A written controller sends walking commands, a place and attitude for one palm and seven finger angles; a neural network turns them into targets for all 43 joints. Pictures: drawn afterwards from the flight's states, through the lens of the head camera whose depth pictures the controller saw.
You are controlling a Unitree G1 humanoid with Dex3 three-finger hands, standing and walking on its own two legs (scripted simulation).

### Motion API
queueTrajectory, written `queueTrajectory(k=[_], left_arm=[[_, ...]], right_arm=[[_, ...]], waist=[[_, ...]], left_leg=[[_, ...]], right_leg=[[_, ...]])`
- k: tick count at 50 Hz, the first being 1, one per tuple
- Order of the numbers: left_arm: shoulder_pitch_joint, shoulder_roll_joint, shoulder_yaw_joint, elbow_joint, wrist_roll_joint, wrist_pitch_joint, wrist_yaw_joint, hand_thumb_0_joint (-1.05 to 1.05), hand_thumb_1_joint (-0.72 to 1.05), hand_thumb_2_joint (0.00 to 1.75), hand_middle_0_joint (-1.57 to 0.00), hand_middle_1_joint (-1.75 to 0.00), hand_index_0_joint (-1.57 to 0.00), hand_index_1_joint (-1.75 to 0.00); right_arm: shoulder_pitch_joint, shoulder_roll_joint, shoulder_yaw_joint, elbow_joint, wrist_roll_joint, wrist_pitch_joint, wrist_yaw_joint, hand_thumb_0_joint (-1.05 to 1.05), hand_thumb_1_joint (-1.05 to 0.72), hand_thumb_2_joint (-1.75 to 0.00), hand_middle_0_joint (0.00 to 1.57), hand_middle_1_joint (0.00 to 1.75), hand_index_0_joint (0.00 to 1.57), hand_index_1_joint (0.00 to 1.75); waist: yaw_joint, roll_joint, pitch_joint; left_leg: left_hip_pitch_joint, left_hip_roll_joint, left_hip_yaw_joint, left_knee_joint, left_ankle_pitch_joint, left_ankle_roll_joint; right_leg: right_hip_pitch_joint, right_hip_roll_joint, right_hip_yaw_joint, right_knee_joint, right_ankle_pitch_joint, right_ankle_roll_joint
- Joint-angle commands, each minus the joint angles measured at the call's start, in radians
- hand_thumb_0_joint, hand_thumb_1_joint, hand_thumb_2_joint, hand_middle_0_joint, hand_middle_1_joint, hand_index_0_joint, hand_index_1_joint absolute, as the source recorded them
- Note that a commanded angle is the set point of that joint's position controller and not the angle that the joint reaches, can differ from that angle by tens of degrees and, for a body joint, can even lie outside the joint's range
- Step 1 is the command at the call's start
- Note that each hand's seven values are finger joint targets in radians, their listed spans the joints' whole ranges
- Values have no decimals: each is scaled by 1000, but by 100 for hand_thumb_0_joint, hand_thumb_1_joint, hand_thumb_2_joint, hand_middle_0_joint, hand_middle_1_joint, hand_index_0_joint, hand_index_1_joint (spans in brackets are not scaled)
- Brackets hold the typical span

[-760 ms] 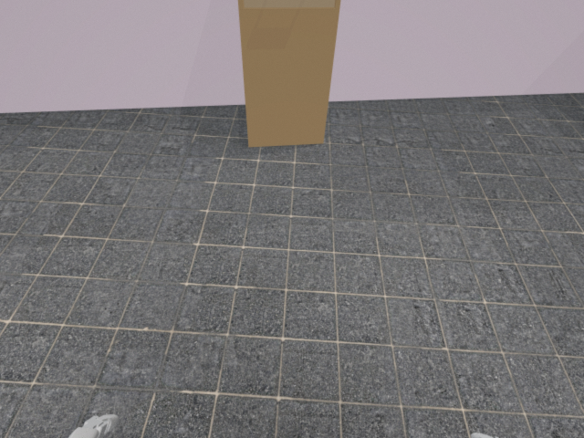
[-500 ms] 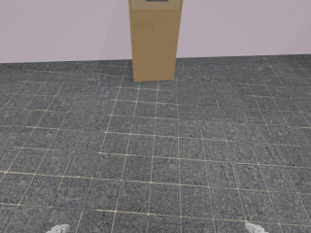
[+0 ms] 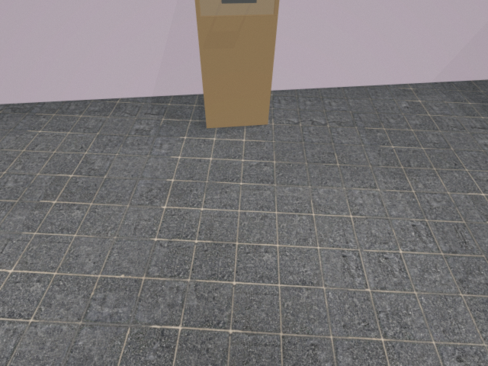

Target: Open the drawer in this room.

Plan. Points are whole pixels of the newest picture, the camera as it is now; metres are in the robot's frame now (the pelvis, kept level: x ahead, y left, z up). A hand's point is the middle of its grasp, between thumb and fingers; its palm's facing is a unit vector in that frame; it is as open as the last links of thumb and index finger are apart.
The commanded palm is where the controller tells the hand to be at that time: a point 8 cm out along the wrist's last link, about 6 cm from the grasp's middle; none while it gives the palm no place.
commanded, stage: stand and wait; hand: left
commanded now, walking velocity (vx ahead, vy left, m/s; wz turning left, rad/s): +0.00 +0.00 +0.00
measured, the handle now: out of the picture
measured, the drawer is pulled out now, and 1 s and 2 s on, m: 0.00 0.00 0.00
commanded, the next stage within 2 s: turn or walk to find it in 0.14 s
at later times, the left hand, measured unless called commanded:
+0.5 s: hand out of the picture +0.03 +0.21 -0.18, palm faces +0.04 -0.97 -0.25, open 7.4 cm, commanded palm none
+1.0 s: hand out of the picture -0.03 +0.20 -0.20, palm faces +0.16 -0.96 -0.21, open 7.4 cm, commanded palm none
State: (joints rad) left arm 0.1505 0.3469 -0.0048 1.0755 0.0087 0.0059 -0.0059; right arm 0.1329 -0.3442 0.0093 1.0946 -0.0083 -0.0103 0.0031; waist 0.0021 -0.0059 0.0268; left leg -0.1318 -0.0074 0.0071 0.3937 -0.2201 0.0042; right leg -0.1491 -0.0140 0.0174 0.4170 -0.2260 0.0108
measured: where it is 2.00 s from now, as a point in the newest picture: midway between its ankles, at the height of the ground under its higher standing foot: outside the picture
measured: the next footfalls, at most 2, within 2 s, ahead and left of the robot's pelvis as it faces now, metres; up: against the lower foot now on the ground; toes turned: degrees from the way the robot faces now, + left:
none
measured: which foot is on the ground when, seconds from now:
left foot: down 0.00-1.00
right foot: down 0.00-1.00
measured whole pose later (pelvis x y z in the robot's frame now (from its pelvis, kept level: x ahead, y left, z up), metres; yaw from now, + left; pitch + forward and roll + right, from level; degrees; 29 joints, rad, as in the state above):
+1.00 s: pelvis -0.02 +0.01 -0.02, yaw +7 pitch -1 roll +0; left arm 0.27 0.22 0.03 1.03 0.02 0.05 0.03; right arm 0.25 -0.20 -0.02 1.03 -0.02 0.02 0.00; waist 0.01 -0.04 0.04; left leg -0.32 -0.05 -0.05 0.62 -0.28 0.02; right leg -0.29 -0.07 -0.07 0.64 -0.35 0.02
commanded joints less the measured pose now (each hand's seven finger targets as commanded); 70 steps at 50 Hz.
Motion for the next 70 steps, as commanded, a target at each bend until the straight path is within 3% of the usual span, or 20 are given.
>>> queueTrajectory(k=[1, 10, 15, 20, 22, 26, 37, 43, 45, 47, 48, 49, 50, 54, 58, 60, 62, 63, 66, 70], left_arm=[[-52, 203, 37, -61, 2, -26, 17, 0, 90, 90, -20, -30, -20, -30], [-50, 199, 42, -64, 3, -25, 19, 0, 90, 90, -20, -30, -20, -30], [19, 105, 30, -72, 2, 5, 32, 0, 90, 90, -20, -30, -20, -30], [29, 119, 40, -109, 5, 13, 38, 0, 90, 90, -20, -30, -20, -30], [8, 91, 35, -121, 5, 13, 39, 0, 90, 90, -20, -30, -20, -30], [61, 23, 25, -102, 3, 12, 38, 0, 90, 90, -20, -30, -20, -30], [140, -4, 33, -57, 8, 2, 43, 0, 90, 90, -20, -30, -20, -30], [126, 43, 66, -110, 14, 13, 47, 0, 90, 90, -20, -30, -20, -30], [97, 32, 65, -121, 15, 11, 47, 0, 90, 90, -20, -30, -20, -30], [92, -5, 59, -127, 13, 17, 45, 0, 90, 90, -20, -30, -20, -30], [98, -38, 52, -127, 8, 20, 45, 0, 90, 90, -20, -30, -20, -30], [102, -55, 49, -126, 6, 19, 46, 0, 90, 90, -20, -30, -20, -30], [117, -56, 46, -115, 7, 19, 46, 0, 90, 90, -20, -30, -20, -30], [147, -83, 37, -81, 6, 15, 36, 0, 90, 90, -20, -30, -20, -30], [194, -87, 30, -53, 1, -5, 37, 0, 90, 90, -20, -30, -20, -30], [191, -37, 40, -53, 4, -15, 47, 0, 90, 90, -20, -30, -20, -30], [167, 21, 53, -75, 7, -15, 50, 0, 90, 90, -20, -30, -20, -30], [152, 19, 57, -83, 8, -15, 52, 0, 90, 90, -20, -30, -20, -30], [136, -24, 47, -87, 13, -12, 50, 0, 90, 90, -20, -30, -20, -30], [151, -34, 46, -71, 10, -12, 49, 0, 90, 90, -20, -30, -20, -30]], right_arm=[[-68, -205, -45, -59, 0, -25, -16, 0, -90, -90, 20, 30, 20, 30], [-56, -192, -46, -57, -2, -19, -11, 0, -90, -90, 20, 30, 20, 30], [4, -75, -27, -69, -6, 11, -7, 0, -90, -90, 20, 30, 20, 30], [50, -48, -38, -92, -6, 28, -7, 0, -90, -90, 20, 30, 20, 30], [88, -42, -38, -84, -7, 24, -6, 0, -90, -90, 20, 30, 20, 30], [50, -72, -41, -86, -4, 5, -14, 0, -90, -90, 20, 30, 20, 30], [103, 11, -44, -74, 1, 14, -17, 0, -90, -90, 20, 30, 20, 30], [126, 36, -63, -117, -4, 36, -13, 0, -90, -90, 20, 30, 20, 30], [152, 51, -61, -109, -6, 33, -13, 0, -90, -90, 20, 30, 20, 30], [179, 41, -58, -106, -9, 23, -10, 0, -90, -90, 20, 30, 20, 30], [183, 6, -61, -105, -14, 15, -12, 0, -90, -90, 20, 30, 20, 30], [175, -22, -66, -104, -14, 9, -22, 0, -90, -90, 20, 30, 20, 30], [156, -24, -65, -105, -10, 5, -30, 0, -90, -90, 20, 30, 20, 30], [128, -4, -57, -103, -12, 1, -41, 0, -90, -90, 20, 30, 20, 30], [147, 0, -58, -79, -4, -1, -40, 0, -90, -90, 20, 30, 20, 30], [150, 56, -51, -80, 8, 0, -30, 0, -90, -90, 20, 30, 20, 30], [130, 78, -52, -103, 4, 12, -23, 0, -90, -90, 20, 30, 20, 30], [103, 72, -57, -103, -3, 26, -24, 0, -90, -90, 20, 30, 20, 30], [113, 89, -60, -86, -3, 33, -24, 0, -90, -90, 20, 30, 20, 30], [151, 120, -47, -54, -2, 23, -24, 0, -90, -90, 20, 30, 20, 30]], waist=[[0, -3, -36], [1, -7, -29], [5, -28, -37], [-8, -101, -49], [-25, -47, -61], [17, 124, -36], [4, -8, 21], [-4, -151, -5], [-22, -127, -16], [-31, 19, -18], [-29, 177, -5], [-20, 260, 3], [-8, 254, 5], [11, 164, -30], [29, 81, -70], [13, -36, -52], [10, -152, -14], [18, -234, 16], [4, -180, 64], [-10, -121, 36]], left_leg=[[-22, 121, -104, -81, 79, 31], [-51, 114, -108, -62, 78, 28], [-126, 92, -94, 25, 107, 8], [-126, 50, -56, 159, 54, -6], [-84, 74, -103, 107, 100, 4], [-160, 174, -268, -68, 122, 76], [-206, 82, -159, 19, 27, 31], [-214, 21, -48, 273, -35, 9], [-138, 32, -35, 255, -40, 3], [-114, 92, -146, 108, 43, 29], [-155, 170, -310, -28, 45, 66], [-170, 237, -458, -138, 59, 117], [-170, 251, -461, -167, 75, 152], [-115, 212, -355, -119, 169, 169], [-83, 146, -262, -20, 247, 110], [-218, 70, -168, 69, 149, 34], [-247, 2, -60, 162, -27, -7], [-253, 11, -44, 244, -135, -14], [-230, 32, -21, 368, -181, -17], [-91, 46, 18, 116, -24, -22]], right_leg=[[-13, -98, 96, -83, 79, -40], [-27, -109, 96, -80, 41, -39], [-29, -139, 87, -33, 61, -25], [-99, -221, 125, -53, 32, -79], [-132, -168, 77, 1, 9, -57], [-58, -43, -33, 102, -60, 10], [-65, -113, 31, -15, -58, -19], [-147, -271, 104, -82, -133, -106], [-205, -272, 81, -49, -93, -113], [-233, -160, -25, 80, -132, -49], [-219, -61, -95, 209, -162, -5], [-207, -2, -97, 315, -224, 11], [-207, -16, -45, 391, -285, 4], [-186, -29, -13, 356, -255, 2], [-13, -16, -31, -9, -33, 13], [93, -145, 99, -68, 95, -22], [22, -300, 178, -95, 199, -115], [-20, -310, 186, -110, 225, -149], [-88, -273, 116, -105, 298, -172], [-92, -215, 43, -16, 302, -118]])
